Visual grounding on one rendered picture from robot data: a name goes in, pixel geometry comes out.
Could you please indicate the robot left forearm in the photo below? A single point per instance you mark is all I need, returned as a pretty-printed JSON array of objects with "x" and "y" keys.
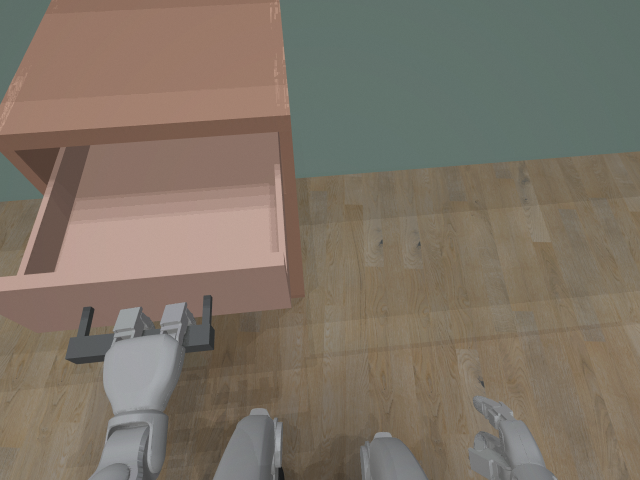
[{"x": 135, "y": 446}]

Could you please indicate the robot left thigh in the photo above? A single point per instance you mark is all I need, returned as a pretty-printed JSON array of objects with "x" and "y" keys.
[{"x": 254, "y": 449}]

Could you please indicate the robot thigh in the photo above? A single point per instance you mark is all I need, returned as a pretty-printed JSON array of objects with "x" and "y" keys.
[
  {"x": 254, "y": 449},
  {"x": 388, "y": 458}
]

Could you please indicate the cabinet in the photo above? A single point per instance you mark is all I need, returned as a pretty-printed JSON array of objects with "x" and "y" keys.
[{"x": 119, "y": 71}]

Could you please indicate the drawer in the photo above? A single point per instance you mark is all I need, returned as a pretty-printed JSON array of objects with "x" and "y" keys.
[{"x": 153, "y": 223}]

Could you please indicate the left robot hand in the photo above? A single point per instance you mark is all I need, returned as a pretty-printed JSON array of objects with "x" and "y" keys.
[{"x": 141, "y": 372}]

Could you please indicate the handle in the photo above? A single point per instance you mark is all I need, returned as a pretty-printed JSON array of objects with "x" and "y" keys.
[{"x": 89, "y": 349}]

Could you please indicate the right robot hand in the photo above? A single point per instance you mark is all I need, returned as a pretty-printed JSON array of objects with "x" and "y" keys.
[{"x": 495, "y": 458}]

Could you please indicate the robot right thigh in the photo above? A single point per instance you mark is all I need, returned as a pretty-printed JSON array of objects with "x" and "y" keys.
[{"x": 388, "y": 458}]

